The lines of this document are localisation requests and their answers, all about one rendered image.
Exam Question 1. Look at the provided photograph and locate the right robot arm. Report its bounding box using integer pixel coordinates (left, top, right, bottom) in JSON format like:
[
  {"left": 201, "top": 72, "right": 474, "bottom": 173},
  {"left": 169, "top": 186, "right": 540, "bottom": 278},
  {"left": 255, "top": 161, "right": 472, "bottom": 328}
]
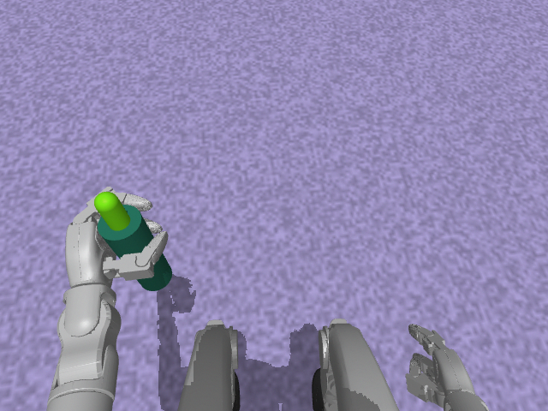
[{"left": 444, "top": 391, "right": 490, "bottom": 411}]

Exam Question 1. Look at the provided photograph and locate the left robot arm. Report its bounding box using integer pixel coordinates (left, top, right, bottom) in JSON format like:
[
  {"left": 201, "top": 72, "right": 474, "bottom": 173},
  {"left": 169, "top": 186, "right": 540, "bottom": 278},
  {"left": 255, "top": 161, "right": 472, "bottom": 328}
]
[{"left": 46, "top": 283, "right": 122, "bottom": 411}]

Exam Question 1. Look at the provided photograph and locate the right robot hand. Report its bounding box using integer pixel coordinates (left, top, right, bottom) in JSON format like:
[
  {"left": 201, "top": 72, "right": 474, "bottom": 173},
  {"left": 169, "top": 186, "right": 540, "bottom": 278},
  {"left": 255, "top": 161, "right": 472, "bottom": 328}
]
[{"left": 405, "top": 324, "right": 475, "bottom": 408}]

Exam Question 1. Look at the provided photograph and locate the bottle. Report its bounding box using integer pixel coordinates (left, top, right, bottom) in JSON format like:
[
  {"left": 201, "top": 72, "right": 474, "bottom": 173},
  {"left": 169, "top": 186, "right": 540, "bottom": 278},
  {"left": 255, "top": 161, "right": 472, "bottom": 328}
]
[{"left": 94, "top": 192, "right": 172, "bottom": 291}]

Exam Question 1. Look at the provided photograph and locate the left robot hand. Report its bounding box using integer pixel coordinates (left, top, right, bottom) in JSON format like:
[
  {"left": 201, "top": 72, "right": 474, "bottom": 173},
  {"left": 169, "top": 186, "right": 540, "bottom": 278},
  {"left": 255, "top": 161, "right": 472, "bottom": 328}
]
[{"left": 65, "top": 187, "right": 168, "bottom": 288}]

